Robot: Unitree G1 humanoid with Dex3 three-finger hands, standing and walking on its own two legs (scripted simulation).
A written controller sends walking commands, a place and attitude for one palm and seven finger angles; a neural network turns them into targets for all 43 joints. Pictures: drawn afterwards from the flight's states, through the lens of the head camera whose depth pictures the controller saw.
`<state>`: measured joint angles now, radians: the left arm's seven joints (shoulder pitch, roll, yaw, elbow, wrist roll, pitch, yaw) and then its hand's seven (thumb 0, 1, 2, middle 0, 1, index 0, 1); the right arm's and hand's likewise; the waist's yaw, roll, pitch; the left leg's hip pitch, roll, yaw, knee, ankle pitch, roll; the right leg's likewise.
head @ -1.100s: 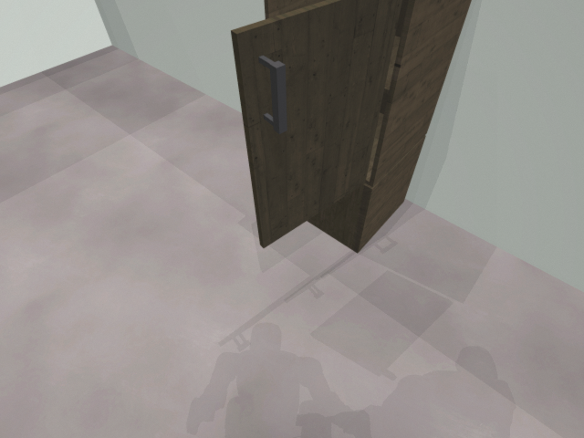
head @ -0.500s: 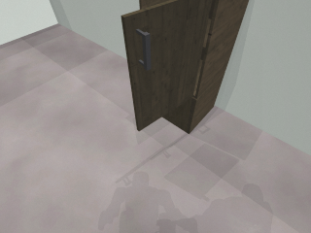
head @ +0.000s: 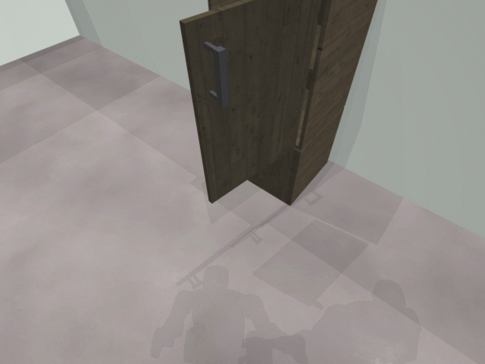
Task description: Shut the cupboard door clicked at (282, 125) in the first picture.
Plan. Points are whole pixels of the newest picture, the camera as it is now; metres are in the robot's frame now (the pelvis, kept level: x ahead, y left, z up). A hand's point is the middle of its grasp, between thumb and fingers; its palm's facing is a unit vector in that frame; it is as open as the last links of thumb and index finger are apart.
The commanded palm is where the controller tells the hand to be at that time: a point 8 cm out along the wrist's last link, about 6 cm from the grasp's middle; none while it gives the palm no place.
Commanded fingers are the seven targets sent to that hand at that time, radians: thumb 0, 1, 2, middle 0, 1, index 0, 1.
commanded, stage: walk around to get in front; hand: left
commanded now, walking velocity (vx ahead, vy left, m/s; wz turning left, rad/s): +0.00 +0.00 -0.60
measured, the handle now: (216, 75) +0.66 +0.11 +0.13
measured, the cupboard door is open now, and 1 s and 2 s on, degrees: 80 80 80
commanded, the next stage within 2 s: none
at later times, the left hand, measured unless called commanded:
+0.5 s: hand out of the picture +0.10 +0.17 -0.17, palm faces -0.20 -0.93 -0.30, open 7.4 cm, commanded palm none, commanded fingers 0.00 0.90 0.90 -0.20 -0.30 -0.20 -0.30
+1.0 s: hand (169, 361) +0.15 +0.16 -0.19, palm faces -0.42 -0.88 -0.21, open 7.4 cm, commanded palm none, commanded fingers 0.00 0.90 0.90 -0.20 -0.30 -0.20 -0.30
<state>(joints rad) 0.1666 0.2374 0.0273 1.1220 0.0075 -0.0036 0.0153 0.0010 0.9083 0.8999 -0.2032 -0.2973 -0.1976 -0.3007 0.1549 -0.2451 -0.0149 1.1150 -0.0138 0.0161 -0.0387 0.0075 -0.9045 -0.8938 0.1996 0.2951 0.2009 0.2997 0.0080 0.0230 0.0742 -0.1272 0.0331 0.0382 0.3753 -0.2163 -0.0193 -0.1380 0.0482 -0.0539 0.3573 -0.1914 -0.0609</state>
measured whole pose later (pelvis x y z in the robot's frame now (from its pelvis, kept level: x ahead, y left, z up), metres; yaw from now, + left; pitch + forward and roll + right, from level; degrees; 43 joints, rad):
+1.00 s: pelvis +0.00 +0.00 -0.01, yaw -30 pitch +1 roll +0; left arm 0.19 0.25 0.10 0.94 0.02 0.06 -0.01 0.00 0.91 0.90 -0.20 -0.30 -0.20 -0.30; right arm 0.11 -0.18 -0.03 0.88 -0.02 0.01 -0.05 0.01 -0.90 -0.89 0.20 0.30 0.20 0.30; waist 0.04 -0.06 0.12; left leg -0.24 0.04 0.04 0.54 -0.32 -0.01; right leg -0.46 0.08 0.08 0.95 -0.48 0.03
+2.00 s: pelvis +0.01 -0.04 -0.02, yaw -68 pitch +0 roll +0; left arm 0.11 0.22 0.07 0.90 0.02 0.02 -0.03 0.00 0.91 0.90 -0.20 -0.30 -0.19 -0.30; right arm 0.25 -0.24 -0.06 0.92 -0.01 0.05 -0.02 0.01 -0.90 -0.89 0.20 0.30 0.20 0.30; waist -0.02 0.06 0.13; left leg -0.33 0.17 0.16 0.86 -0.51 -0.06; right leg -0.31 0.00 -0.07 0.63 -0.32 -0.04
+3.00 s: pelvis +0.00 -0.08 -0.01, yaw -103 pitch +1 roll +1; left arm 0.16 0.20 0.05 0.91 0.02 0.03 -0.01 0.00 0.91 0.90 -0.20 -0.30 -0.20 -0.30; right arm 0.15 -0.24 -0.07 0.89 -0.01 0.06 -0.02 0.01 -0.91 -0.89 0.20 0.29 0.20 0.30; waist -0.01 0.00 0.12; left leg -0.48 0.08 0.02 1.00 -0.41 -0.09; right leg -0.28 0.03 0.04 0.51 -0.26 -0.03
